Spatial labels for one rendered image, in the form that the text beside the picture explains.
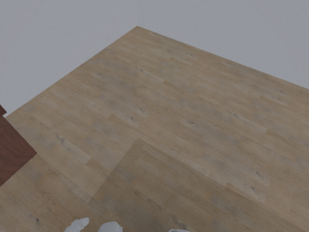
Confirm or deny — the left robot hand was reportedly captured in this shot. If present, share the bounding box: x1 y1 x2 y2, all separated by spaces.
64 217 90 232

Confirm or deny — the left robot thigh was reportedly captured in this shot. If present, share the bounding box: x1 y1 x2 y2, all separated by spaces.
98 221 123 232

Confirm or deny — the cabinet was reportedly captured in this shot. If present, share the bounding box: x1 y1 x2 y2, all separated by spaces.
0 116 37 187

